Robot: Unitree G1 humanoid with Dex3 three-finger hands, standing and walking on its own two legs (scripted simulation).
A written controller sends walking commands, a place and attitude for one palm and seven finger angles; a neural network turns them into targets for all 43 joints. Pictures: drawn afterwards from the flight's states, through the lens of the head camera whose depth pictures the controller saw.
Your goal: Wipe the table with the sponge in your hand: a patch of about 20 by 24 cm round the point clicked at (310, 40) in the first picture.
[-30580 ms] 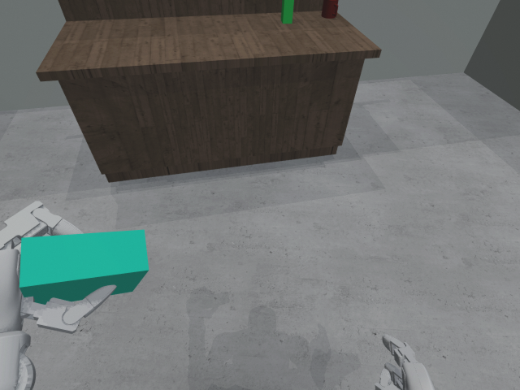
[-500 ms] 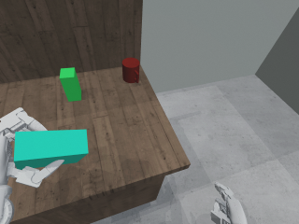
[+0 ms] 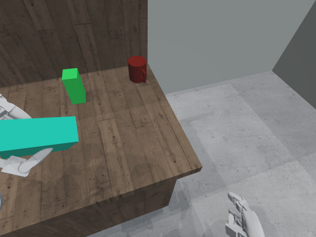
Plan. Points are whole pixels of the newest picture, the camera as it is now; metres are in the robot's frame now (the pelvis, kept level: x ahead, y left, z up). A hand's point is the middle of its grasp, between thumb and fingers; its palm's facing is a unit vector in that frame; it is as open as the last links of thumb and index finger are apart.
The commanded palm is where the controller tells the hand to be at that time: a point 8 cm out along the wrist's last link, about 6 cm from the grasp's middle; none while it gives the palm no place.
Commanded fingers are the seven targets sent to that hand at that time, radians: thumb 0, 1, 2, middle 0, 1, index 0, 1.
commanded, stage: look again from close up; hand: left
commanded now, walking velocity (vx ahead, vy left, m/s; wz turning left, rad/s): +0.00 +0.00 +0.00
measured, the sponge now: (49, 136) +0.26 +0.24 +0.16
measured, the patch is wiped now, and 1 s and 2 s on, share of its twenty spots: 0.00 0.00 0.00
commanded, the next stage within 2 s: come to a stop and stand still in 0.10 s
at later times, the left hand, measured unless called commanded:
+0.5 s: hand (44, 149) +0.23 +0.24 +0.16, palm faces +0.29 -0.87 -0.40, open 9.1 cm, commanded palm +0.17 +0.29 +0.17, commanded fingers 0.00 0.10 1.30 -1.20 -1.60 -1.20 -1.60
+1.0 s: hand (32, 149) +0.23 +0.26 +0.16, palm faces +0.37 -0.86 -0.35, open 9.1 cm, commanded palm +0.17 +0.29 +0.17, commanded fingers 0.00 0.10 1.30 -1.20 -1.60 -1.20 -1.60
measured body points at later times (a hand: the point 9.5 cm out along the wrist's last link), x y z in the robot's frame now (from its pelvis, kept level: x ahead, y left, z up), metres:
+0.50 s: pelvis +0.01 +0.01 +0.00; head +0.03 +0.02 +0.45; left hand +0.21 +0.28 +0.18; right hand +0.19 -0.21 -0.07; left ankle +0.02 +0.08 -0.74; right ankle +0.01 -0.13 -0.74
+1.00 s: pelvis +0.01 +0.01 +0.00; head +0.03 +0.04 +0.45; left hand +0.20 +0.30 +0.18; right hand +0.20 -0.21 -0.06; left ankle +0.02 +0.08 -0.74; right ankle +0.01 -0.13 -0.74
